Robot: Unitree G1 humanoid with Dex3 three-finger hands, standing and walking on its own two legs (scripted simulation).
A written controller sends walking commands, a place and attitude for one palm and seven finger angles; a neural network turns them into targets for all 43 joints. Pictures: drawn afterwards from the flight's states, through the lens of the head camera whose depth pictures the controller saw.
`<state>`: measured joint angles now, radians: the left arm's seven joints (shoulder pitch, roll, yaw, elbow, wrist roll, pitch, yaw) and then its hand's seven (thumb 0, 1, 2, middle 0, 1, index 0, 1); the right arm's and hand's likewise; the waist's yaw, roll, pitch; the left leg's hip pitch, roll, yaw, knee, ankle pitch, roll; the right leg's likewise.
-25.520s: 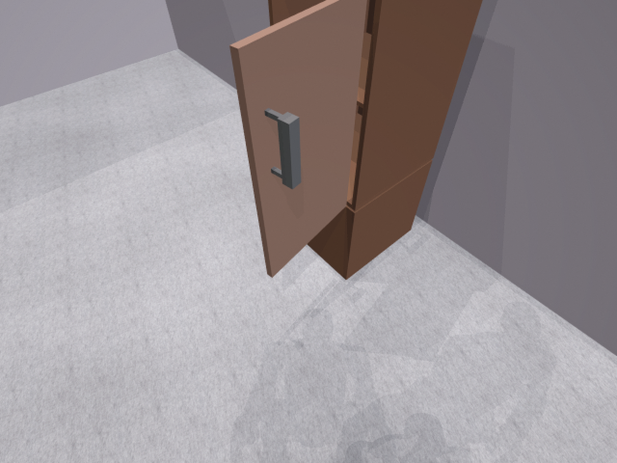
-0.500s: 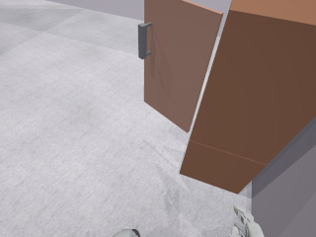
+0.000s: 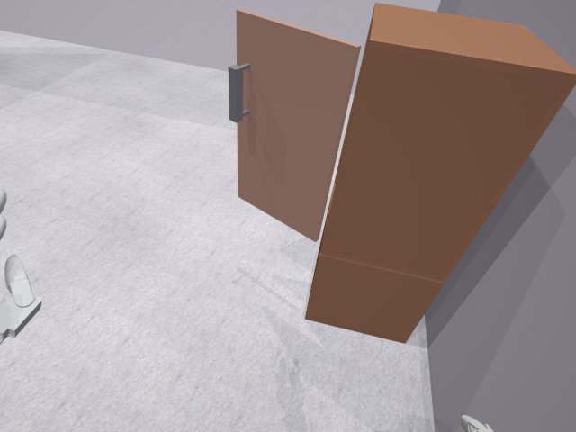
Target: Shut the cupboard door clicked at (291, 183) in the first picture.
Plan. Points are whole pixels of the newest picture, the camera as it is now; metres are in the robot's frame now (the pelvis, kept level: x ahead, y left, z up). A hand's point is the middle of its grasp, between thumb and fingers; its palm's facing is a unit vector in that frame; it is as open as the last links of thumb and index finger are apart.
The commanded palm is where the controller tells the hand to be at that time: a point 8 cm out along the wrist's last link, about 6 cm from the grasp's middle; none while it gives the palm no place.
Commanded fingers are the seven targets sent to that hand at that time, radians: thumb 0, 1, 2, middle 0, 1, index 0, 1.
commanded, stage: stop stepping back and stand still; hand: left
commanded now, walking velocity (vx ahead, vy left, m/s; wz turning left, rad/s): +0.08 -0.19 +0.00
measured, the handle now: (241, 92) +0.93 +0.15 +0.07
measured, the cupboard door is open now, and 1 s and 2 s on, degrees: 66 66 66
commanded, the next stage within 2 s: let the arm hang, fingers relaxed in 0.86 s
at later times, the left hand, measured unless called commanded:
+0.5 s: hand out of the picture +0.17 +0.32 +0.15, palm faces +0.52 -0.80 -0.29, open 7.4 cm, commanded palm +0.10 +0.35 +0.19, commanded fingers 0.00 0.90 0.90 -0.20 -0.30 -0.20 -0.30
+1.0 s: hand out of the picture +0.15 +0.32 +0.13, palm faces +0.33 -0.80 -0.51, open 7.4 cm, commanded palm none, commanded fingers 0.00 0.90 0.90 -0.20 -0.30 -0.20 -0.30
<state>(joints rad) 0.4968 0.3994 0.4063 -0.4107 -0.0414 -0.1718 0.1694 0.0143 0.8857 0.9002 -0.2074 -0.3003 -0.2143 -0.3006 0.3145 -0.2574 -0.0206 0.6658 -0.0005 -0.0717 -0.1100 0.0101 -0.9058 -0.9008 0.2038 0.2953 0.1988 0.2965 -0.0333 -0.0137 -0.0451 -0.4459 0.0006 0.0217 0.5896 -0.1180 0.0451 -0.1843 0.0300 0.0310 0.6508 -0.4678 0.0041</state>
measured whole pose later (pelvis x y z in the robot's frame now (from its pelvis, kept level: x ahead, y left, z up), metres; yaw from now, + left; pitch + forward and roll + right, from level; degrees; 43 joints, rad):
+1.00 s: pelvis -0.05 +0.06 +0.01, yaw +0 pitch +0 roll +0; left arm 0.55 0.41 0.33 -0.34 -0.02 -0.14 0.11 0.01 0.89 0.90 -0.21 -0.30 -0.21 -0.30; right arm 0.25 -0.25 -0.01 0.68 0.01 -0.06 -0.03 0.01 -0.90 -0.90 0.21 0.30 0.20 0.30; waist -0.01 0.03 -0.02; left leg -0.33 0.08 0.07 0.58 -0.25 -0.03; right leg -0.24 0.00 -0.10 0.57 -0.34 -0.03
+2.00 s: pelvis -0.06 +0.08 +0.02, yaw -1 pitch -1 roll +0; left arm 0.25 0.16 0.01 1.13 0.01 -0.01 0.02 0.01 0.92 0.90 -0.20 -0.30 -0.20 -0.30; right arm 0.27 -0.17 -0.01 1.12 -0.02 0.01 -0.02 0.00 -0.91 -0.90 0.20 0.30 0.20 0.30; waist -0.02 0.00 0.03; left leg -0.23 0.03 0.11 0.40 -0.15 0.02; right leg -0.15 -0.03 -0.07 0.41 -0.23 0.01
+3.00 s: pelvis -0.03 +0.08 +0.01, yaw +6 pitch -1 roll -1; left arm 0.18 0.21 0.05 1.03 0.02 0.01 0.03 0.00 0.90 0.90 -0.20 -0.30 -0.20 -0.30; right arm 0.20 -0.21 -0.03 1.06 -0.02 0.06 -0.01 0.00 -0.91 -0.90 0.20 0.30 0.20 0.30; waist -0.02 0.01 0.09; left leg -0.33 0.02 0.05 0.71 -0.38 -0.02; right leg -0.13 -0.06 -0.17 0.52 -0.36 0.00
